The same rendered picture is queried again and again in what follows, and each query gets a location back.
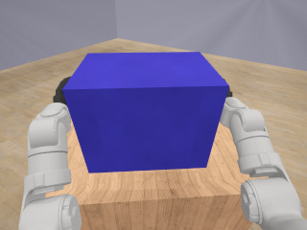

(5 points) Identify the robot left hand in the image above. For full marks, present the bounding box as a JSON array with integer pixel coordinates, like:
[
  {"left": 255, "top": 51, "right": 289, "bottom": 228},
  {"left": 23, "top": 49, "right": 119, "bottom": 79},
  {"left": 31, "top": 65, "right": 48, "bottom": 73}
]
[{"left": 53, "top": 76, "right": 71, "bottom": 106}]

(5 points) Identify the carton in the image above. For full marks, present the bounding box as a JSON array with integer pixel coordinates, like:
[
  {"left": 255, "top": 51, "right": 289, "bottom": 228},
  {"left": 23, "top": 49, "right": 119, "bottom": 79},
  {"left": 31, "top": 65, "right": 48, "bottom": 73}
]
[{"left": 62, "top": 52, "right": 229, "bottom": 173}]

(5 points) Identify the left robot forearm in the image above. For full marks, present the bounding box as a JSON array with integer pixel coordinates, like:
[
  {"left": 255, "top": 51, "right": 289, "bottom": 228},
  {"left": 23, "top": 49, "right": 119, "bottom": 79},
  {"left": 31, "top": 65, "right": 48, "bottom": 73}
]
[{"left": 18, "top": 103, "right": 72, "bottom": 230}]

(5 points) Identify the left robot upper arm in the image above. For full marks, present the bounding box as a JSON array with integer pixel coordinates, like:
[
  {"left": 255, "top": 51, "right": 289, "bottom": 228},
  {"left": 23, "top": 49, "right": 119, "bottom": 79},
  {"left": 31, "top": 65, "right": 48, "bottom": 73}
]
[{"left": 19, "top": 194, "right": 82, "bottom": 230}]

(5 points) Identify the robot right hand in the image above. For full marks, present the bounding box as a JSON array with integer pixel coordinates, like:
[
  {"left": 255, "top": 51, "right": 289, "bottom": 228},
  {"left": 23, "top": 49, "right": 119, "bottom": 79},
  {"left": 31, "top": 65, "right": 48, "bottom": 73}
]
[{"left": 226, "top": 87, "right": 233, "bottom": 98}]

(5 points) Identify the right robot upper arm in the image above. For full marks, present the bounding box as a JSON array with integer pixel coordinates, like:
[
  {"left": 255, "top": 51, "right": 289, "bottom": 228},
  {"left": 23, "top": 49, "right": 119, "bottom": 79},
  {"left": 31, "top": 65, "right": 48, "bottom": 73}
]
[{"left": 240, "top": 177, "right": 307, "bottom": 230}]

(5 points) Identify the pedestal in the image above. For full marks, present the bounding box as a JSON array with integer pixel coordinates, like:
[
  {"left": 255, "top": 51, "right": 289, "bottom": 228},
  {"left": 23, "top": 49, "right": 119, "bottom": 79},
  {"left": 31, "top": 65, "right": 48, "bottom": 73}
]
[{"left": 45, "top": 119, "right": 266, "bottom": 230}]

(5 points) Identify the right robot forearm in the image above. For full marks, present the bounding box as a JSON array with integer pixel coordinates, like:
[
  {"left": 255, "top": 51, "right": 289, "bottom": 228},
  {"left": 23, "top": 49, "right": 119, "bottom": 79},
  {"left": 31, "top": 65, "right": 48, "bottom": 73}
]
[{"left": 220, "top": 97, "right": 302, "bottom": 215}]

